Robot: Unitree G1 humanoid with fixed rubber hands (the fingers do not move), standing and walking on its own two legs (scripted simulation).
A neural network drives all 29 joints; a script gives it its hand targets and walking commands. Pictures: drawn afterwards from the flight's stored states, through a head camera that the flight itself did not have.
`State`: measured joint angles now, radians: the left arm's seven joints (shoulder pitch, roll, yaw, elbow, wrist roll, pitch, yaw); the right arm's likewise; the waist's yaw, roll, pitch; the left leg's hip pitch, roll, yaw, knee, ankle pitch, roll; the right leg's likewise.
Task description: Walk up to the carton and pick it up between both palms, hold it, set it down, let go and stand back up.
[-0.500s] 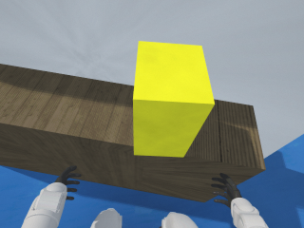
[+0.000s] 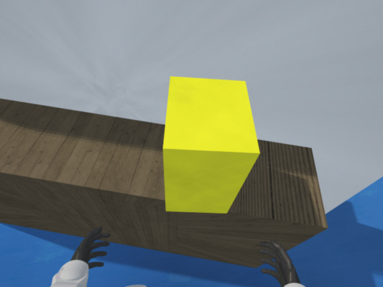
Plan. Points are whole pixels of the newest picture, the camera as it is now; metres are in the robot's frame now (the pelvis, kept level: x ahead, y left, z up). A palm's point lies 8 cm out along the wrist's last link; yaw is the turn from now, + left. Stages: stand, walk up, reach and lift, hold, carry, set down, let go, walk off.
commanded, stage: reach and lift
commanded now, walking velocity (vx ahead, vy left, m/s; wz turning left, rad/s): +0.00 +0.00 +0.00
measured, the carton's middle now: (201, 152) +0.39 -0.02 +0.01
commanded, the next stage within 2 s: none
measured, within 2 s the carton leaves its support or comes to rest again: neither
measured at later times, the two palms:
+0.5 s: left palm (96, 256) +0.18 +0.19 -0.07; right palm (292, 269) +0.16 -0.22 -0.06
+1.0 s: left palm (104, 250) +0.18 +0.17 -0.04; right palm (291, 260) +0.17 -0.21 -0.04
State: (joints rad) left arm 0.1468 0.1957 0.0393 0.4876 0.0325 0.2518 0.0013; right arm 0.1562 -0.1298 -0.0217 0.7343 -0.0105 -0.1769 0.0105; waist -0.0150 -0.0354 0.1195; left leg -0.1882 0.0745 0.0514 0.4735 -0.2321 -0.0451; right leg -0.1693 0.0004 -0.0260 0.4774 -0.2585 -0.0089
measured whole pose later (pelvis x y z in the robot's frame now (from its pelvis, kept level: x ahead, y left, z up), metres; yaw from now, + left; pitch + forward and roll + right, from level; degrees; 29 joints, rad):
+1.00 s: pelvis +0.02 +0.00 +0.01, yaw -1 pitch -5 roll +0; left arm 0.32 0.07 -0.10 0.48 0.02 -0.29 0.12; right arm 0.27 -0.14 -0.01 0.66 0.13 -0.44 0.04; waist 0.02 -0.03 0.03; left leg -0.04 0.07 0.07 0.35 -0.22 -0.04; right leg -0.03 0.01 0.00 0.35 -0.23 -0.01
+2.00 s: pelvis +0.01 +0.00 +0.01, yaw -4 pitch -3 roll +0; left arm -0.06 0.01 0.04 -0.13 -0.02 0.44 0.15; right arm -0.16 -0.21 0.09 0.27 0.26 -0.01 -0.12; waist 0.04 -0.04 0.11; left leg -0.07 0.07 0.09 0.31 -0.17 -0.05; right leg -0.10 0.02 0.05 0.34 -0.18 -0.01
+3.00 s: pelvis +0.00 +0.00 +0.01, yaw -4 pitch +3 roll -1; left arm -0.77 0.14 0.18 0.29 -0.07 0.68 0.18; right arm -0.90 -0.32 0.14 0.68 0.46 0.29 -0.18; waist 0.01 -0.02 0.03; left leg -0.22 0.09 0.06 0.34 -0.16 -0.05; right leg -0.22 0.04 0.03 0.32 -0.14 -0.01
